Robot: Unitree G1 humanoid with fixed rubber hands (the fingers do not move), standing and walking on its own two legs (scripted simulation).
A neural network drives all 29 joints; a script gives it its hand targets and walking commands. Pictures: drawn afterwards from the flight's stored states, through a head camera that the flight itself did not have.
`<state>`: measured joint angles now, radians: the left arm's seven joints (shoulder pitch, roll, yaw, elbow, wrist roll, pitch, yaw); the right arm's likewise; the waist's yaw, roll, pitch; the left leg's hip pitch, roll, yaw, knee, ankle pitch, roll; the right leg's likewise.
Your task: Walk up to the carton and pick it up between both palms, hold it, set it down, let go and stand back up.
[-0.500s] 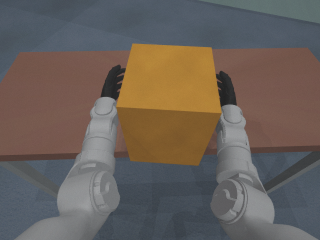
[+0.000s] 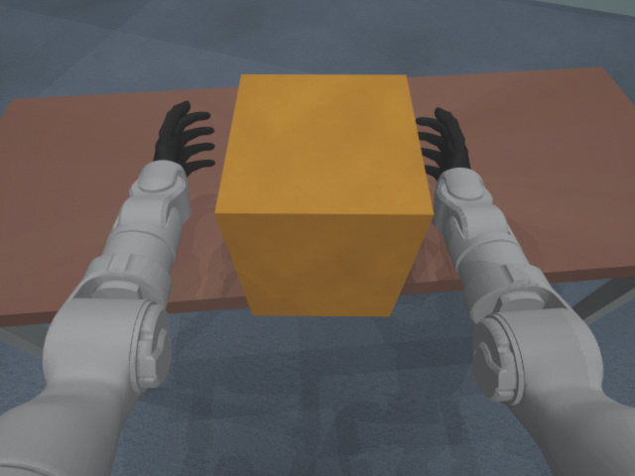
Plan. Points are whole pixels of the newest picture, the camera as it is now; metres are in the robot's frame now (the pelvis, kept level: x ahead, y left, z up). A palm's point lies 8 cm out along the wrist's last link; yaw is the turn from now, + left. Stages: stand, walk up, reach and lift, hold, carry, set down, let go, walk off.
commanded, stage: set down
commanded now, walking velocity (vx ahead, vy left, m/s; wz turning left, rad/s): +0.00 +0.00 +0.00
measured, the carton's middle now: (322, 206) +0.44 +0.00 +0.05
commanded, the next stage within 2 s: none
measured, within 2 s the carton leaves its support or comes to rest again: neither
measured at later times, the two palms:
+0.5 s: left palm (133, 126) +0.45 +0.21 +0.18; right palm (491, 137) +0.45 -0.18 +0.17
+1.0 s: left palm (97, 83) +0.45 +0.22 +0.24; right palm (523, 96) +0.44 -0.19 +0.22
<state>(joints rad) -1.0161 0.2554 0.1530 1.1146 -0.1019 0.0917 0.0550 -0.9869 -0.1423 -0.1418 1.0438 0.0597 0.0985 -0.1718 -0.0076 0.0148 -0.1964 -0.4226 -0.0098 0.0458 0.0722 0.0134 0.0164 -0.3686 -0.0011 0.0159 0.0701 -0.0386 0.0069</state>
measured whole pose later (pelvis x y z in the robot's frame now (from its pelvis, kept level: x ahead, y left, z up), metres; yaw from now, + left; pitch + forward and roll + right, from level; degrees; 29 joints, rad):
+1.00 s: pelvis -0.02 -0.01 +0.00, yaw +0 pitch +10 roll +0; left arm -1.23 0.51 -0.01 0.98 -0.33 0.49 0.01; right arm -1.21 -0.33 0.01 0.96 0.35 0.46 -0.16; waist -0.04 -0.01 -0.10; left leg -0.31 0.01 0.04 0.16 -0.02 0.01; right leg -0.25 0.02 0.01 0.13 -0.06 0.00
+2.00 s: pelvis -0.03 -0.01 +0.00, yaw -1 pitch +0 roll +0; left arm -0.44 0.27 0.13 0.33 -0.17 0.42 -0.03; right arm -0.38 -0.20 -0.01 0.33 0.24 0.32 -0.21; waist 0.04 -0.02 -0.01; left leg -0.13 0.01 0.06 0.19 -0.07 0.01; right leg -0.09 0.01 0.03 0.20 -0.12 -0.01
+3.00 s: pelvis +0.01 -0.01 +0.00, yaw -1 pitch +2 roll +0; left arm 0.21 0.20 0.03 0.32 -0.03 0.15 -0.06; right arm 0.25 -0.20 0.09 0.46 0.13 -0.06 -0.12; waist 0.04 -0.02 -0.06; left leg -0.17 0.00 0.06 0.31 -0.18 0.01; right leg -0.12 0.01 0.03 0.32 -0.23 -0.01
